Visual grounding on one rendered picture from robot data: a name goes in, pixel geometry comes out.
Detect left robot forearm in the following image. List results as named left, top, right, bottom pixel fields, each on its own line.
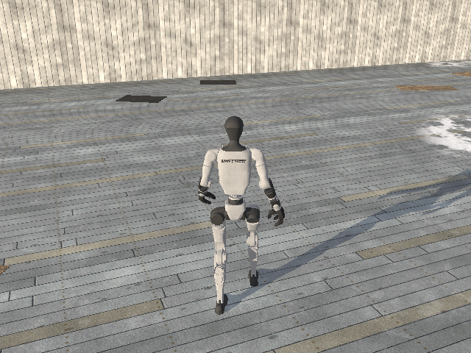
left=198, top=176, right=208, bottom=197

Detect robot left upper arm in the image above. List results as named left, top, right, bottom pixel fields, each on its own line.
left=200, top=148, right=219, bottom=187

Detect robot right upper arm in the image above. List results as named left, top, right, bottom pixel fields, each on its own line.
left=249, top=148, right=271, bottom=190

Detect robot right hand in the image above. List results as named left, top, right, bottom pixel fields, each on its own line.
left=268, top=207, right=285, bottom=227

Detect robot left foot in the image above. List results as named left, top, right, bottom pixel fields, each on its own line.
left=215, top=294, right=228, bottom=315

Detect robot left hand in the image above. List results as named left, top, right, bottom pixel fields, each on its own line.
left=199, top=192, right=216, bottom=204

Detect robot left shin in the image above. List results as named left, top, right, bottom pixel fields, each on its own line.
left=214, top=252, right=226, bottom=304

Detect right robot forearm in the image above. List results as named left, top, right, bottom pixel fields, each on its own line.
left=264, top=178, right=282, bottom=211

